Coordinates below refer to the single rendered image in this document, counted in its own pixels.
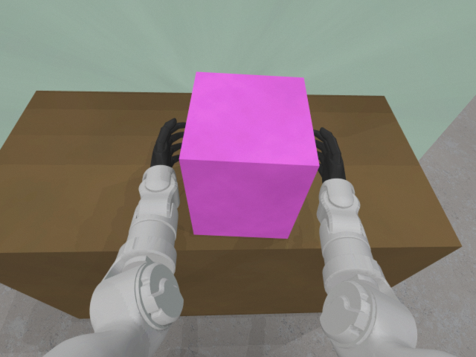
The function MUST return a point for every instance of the pedestal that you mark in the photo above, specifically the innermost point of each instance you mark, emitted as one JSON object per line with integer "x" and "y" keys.
{"x": 69, "y": 176}

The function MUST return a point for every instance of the robot right upper arm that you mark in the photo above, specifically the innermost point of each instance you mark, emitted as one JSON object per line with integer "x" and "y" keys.
{"x": 361, "y": 321}

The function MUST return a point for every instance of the robot right forearm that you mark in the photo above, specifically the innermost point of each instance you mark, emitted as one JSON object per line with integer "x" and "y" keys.
{"x": 345, "y": 248}

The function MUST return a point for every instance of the right robot hand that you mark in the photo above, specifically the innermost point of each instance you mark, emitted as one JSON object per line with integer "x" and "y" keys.
{"x": 332, "y": 165}

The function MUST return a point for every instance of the robot left upper arm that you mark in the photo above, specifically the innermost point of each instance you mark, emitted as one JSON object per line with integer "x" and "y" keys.
{"x": 131, "y": 314}

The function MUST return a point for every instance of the robot left forearm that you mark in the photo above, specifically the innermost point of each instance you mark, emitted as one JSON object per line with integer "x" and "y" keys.
{"x": 152, "y": 233}

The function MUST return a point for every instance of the left robot hand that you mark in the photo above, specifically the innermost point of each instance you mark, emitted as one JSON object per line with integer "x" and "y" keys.
{"x": 163, "y": 149}

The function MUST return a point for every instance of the carton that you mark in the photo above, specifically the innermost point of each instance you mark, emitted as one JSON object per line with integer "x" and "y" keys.
{"x": 248, "y": 156}

